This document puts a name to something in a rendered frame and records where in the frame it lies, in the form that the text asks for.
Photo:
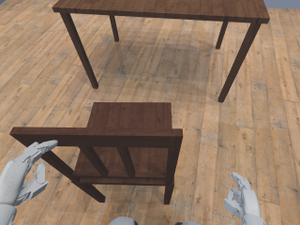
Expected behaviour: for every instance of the chair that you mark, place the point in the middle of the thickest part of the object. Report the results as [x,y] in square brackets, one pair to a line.
[124,143]

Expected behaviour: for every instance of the robot right hand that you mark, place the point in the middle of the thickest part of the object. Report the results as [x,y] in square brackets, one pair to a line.
[245,202]

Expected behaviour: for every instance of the table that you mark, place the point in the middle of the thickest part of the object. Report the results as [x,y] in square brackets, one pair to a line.
[226,11]

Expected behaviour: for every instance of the robot left hand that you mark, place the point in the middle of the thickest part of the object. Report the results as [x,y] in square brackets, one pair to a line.
[14,173]

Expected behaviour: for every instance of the robot left forearm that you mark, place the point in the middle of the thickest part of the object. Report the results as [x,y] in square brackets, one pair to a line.
[7,214]

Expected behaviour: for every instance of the robot right forearm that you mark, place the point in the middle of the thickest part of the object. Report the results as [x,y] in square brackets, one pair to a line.
[250,219]

